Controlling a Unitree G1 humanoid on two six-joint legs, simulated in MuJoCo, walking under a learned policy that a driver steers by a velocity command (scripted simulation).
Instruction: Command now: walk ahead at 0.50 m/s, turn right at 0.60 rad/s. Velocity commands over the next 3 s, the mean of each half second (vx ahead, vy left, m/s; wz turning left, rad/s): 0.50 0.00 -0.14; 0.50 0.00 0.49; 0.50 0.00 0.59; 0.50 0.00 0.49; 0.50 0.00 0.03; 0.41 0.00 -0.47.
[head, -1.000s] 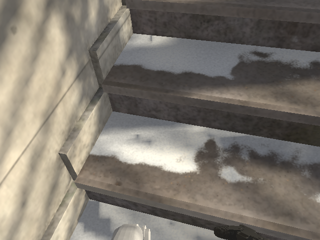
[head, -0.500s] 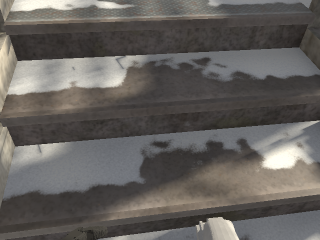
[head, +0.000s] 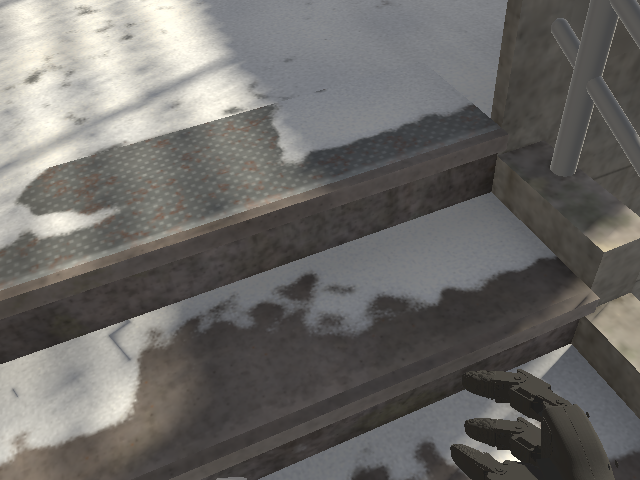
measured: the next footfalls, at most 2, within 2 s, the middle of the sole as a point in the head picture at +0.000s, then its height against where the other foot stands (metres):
left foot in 0.26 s outside the picture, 0.17 m higher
right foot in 0.76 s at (421, 328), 0.17 m higher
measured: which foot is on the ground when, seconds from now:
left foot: up 0.00-0.24, down 0.26-0.78, up 0.80-1.00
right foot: down 0.00-0.26, up 0.28-0.74, down 0.76-1.00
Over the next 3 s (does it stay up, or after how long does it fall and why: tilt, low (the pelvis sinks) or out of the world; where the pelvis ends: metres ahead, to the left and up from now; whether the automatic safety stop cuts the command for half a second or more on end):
stays up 1.60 0.63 0.49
